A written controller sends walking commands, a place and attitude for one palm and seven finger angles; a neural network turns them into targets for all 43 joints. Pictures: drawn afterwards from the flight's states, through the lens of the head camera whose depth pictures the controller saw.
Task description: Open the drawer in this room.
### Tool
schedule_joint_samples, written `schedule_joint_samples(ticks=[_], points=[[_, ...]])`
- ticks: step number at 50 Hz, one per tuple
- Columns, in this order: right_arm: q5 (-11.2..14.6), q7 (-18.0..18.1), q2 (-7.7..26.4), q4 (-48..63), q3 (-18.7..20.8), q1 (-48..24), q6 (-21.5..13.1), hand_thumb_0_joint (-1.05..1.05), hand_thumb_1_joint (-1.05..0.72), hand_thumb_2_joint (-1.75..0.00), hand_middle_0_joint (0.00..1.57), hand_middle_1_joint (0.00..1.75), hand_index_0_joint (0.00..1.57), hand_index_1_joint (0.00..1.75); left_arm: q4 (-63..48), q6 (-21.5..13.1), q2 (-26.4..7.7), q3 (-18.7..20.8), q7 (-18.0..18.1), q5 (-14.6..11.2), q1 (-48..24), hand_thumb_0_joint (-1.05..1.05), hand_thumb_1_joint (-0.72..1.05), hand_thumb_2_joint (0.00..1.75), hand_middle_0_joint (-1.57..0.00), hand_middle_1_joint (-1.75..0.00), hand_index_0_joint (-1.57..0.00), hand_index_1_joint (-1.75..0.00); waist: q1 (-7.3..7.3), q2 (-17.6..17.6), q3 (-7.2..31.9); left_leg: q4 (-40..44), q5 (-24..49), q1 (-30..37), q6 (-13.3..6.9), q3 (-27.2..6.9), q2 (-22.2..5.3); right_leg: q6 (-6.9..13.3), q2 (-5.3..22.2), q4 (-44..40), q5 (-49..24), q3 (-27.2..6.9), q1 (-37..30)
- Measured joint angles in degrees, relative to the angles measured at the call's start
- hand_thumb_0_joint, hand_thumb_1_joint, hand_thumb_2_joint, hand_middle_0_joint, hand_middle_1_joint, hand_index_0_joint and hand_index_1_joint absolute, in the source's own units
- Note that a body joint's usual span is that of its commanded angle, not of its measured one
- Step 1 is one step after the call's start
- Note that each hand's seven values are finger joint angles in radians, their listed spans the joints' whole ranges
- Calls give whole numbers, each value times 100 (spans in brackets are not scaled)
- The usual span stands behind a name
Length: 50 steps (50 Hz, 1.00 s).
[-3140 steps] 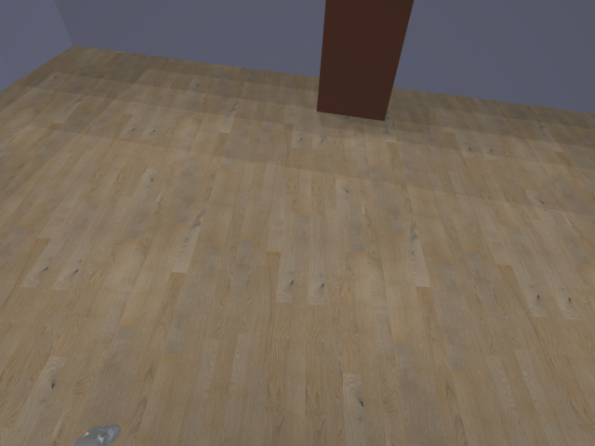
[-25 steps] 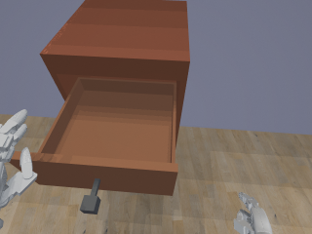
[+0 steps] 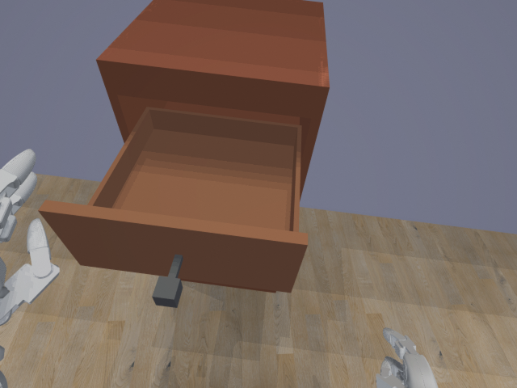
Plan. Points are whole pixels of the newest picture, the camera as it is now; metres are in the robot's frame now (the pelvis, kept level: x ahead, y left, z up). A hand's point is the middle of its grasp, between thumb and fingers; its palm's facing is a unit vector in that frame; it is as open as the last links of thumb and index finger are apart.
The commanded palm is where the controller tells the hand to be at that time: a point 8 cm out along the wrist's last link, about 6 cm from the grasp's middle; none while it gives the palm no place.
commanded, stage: step back with the hand held close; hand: left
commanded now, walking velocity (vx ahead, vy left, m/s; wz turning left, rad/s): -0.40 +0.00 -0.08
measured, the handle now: (171, 280) +0.27 +0.15 +0.01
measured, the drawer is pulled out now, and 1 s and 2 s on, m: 0.30 0.30 0.30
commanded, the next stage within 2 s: stop stepping back and stand still in 0.52 s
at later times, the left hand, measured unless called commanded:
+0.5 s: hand out of the picture +0.09 +0.15 +0.19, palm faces +0.17 -0.82 -0.54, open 7.4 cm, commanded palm +0.03 +0.23 +0.20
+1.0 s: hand out of the picture -0.08 +0.18 +0.20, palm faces +0.48 -0.77 -0.42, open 7.4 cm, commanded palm -0.13 +0.22 +0.20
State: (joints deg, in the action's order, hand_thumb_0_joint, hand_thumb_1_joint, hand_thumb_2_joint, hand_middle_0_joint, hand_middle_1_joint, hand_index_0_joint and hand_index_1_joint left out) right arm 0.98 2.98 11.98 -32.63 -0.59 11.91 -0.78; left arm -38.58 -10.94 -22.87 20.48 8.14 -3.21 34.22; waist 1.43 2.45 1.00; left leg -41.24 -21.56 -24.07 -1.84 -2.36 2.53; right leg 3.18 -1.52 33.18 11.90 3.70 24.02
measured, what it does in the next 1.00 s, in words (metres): walks backwards: right foot, then left foot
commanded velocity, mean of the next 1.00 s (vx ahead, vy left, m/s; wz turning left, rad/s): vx -0.12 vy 0.01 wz -0.02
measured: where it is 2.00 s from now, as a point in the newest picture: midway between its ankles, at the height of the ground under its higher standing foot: outside the picture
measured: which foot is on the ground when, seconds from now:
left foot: down 0.00-0.38, up 0.40-0.70, down 0.72-0.98, up 1.00-1.00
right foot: down 0.00-0.06, up 0.08-0.28, down 0.30-1.00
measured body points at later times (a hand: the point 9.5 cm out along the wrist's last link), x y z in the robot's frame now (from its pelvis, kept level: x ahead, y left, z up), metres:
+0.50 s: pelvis -0.12 -0.04 +0.01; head -0.08 -0.05 +0.46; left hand +0.08 +0.20 +0.22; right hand +0.05 -0.28 -0.08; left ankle -0.10 +0.09 -0.67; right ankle -0.13 -0.11 -0.73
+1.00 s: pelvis -0.26 -0.06 +0.00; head -0.30 -0.07 +0.45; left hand -0.11 +0.22 +0.23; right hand -0.10 -0.28 -0.09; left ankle -0.24 +0.07 -0.71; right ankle -0.14 -0.11 -0.72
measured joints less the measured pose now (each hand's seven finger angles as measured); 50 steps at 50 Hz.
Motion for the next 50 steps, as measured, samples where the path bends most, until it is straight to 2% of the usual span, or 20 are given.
schedule_joint_samples(ticks=[3, 5, 9, 12, 15, 17, 20, 21, 23, 25, 26, 28, 32, 35, 36, 39, 41, 43, 47, 50], points=[[-40, 67, 43, -58, 44, 58, -11, 1, -90, -89, 20, 30, 20, 30, -127, -45, -118, 133, 53, 27, 52, 1, 89, 90, -22, -31, -22, -30, 75, 109, -65, 605, 709, 177, 53, 36, -84, -110, 104, 157, -13, 40, 152], [-76, 72, -3, -104, 99, 38, -87, 1, -90, -89, 20, 30, 20, 30, -111, -80, -217, 296, 66, 48, 101, 1, 89, 90, -22, -31, -22, -30, 30, 153, -123, 599, 699, 146, 73, 96, -53, -223, 100, 527, 308, -150, 215], [-162, 10, -153, -143, 149, 2, -297, 1, -90, -90, 20, 30, 20, 30, -55, -82, -253, 522, 67, 21, 251, 1, 89, 90, -22, -31, -22, -30, -73, -34, 17, 733, 760, 23, 83, 181, -212, -333, -3, 1294, 1137, -347, 69], [-154, -72, -287, -199, 89, -152, -425, 1, -90, -90, 20, 30, 20, 30, -56, -106, -148, 506, 65, 0, 181, 1, 89, 90, -21, -31, -21, -30, -191, -108, 28, 884, 939, -59, 141, 304, -359, -395, 44, 973, 1104, -334, -353], [-158, -149, -401, -216, -26, -409, -512, 1, -90, -89, 20, 30, 20, 30, 8, -122, -53, 382, 5, -26, -23, 1, 89, 90, -21, -31, -21, -30, -236, -100, -61, 997, 1149, -195, 236, 443, -473, -434, 89, 375, 961, -319, -735], [-163, -190, -416, -192, -86, -623, -536, 1, -90, -89, 20, 30, 20, 30, 85, -119, -2, 276, -70, -31, -181, 1, 89, 90, -21, -31, -21, -30, -223, -191, -211, 1029, 1309, -311, 314, 464, -604, -283, -5, -58, 1138, -268, -829], [-81, -234, -290, -104, -85, -757, -449, 1, -90, -89, 20, 31, 20, 30, 86, -83, 22, 37, -235, -54, -246, 1, 89, 90, -21, -31, -21, -30, -63, -593, -470, 1004, 1571, -416, 342, 228, -863, 12, -314, -369, 603, -23, -896], [-14, -238, -273, -96, -64, -720, -393, 1, -90, -89, 20, 31, 20, 30, 22, -103, -56, 16, -282, -60, -152, 1, 89, 90, -21, -31, -21, -30, -33, -570, -456, 642, 1170, -511, 319, 192, -806, 51, -310, -371, 540, 5, -866], [91, -200, -250, -128, -15, -588, -261, 1, -90, -89, 20, 31, 20, 30, -79, -206, -245, 79, -319, -100, 173, 1, 89, 90, -22, -31, -22, -30, 12, -340, -285, -626, 231, -778, 307, 65, -429, 95, -158, -319, 512, -11, -731], [89, -107, -209, -171, 32, -458, -119, 1, -90, -89, 20, 31, 20, 30, -103, -252, -337, 236, -281, -98, 535, 1, 89, 90, -22, -31, -22, -30, 22, -109, -66, -1532, -168, -856, 365, 116, -160, 135, -22, -374, 426, -70, -621], [77, -50, -177, -181, 51, -413, -46, 1, -90, -89, 20, 31, 20, 30, -72, -245, -338, 307, -240, -85, 650, 1, 89, 90, -22, -31, -22, -30, 12, -23, 18, -1658, -277, -780, 392, 185, -106, 152, 20, -433, 351, -101, -584], [42, 60, -90, -181, 85, -379, 69, 1, -90, -89, 20, 30, 20, 30, 78, -205, -283, 392, -123, -49, 698, 1, 88, 90, -22, -31, -22, -30, -14, 74, 104, -1388, -409, -474, 408, 298, -84, 174, 60, -546, 183, -132, -513], [0, 170, 144, -157, 171, -407, 149, 1, -90, -90, 20, 30, 20, 30, 396, -17, -71, 275, 80, 15, 332, 1, 89, 90, -22, -31, -22, -30, -2, 36, 94, -86, -359, 269, 300, 342, -151, 179, 36, -693, -122, 25, -346], [22, 150, 283, -47, 220, -356, 141, 1, -90, -90, 20, 30, 20, 30, 324, 104, 46, 56, 149, 30, 180, 1, 89, 90, -22, -31, -22, -30, 74, -64, 33, 1137, 236, 890, 111, 365, -272, 167, -25, -674, -281, 277, -198], [26, 148, 283, -24, 241, -326, 103, 1, -90, -90, 20, 30, 20, 30, 235, 122, 29, -1, 159, 29, 185, 1, 89, 90, -22, -31, -22, -30, 94, -46, 2, 1420, 444, 1012, 179, 353, -298, 157, -14, -584, -290, 340, -130], [43, 94, 120, 30, 194, -150, -51, 1, -90, -90, 20, 30, 20, 30, 7, 118, -99, -27, 148, 53, 365, 1, 89, 90, -22, -31, -22, -30, 11, 211, -62, 1420, 611, 1055, 221, 422, -196, -158, 79, -311, 38, 216, -73], [23, 48, 15, 95, 119, 31, -194, 1, -90, -90, 20, 30, 20, 30, -126, 124, -197, 75, 149, 83, 544, 1, 89, 90, -22, -31, -22, -30, -18, 210, 12, 1350, 618, 1070, 211, 437, -212, -274, 69, -118, 458, 192, -52], [27, -2, -64, 100, 42, 173, -312, 1, -90, -90, 20, 30, 20, 30, -158, 88, -266, 196, 164, 89, 568, 1, 89, 90, -22, -31, -22, -30, -40, 140, 49, 1205, 587, 1098, 213, 422, -232, -321, 52, -70, 458, 200, -128], [30, -38, -124, -116, -72, 318, -357, 1, -90, -90, 20, 30, 20, 30, 346, 15, -153, 231, 163, 143, 100, 1, 89, 90, -22, -31, -22, -30, -90, -136, 167, 701, 121, 1026, 102, 412, -308, -191, -32, 134, 631, 193, -196], [26, -52, -119, -275, -86, 282, -296, 1, -90, -90, 20, 30, 20, 30, 831, 70, 38, 156, 105, 169, -427, 1, 89, 90, -21, -31, -22, -30, -109, -232, 186, -66, -569, 594, -68, 361, -270, 86, -73, 231, 541, 161, -15]])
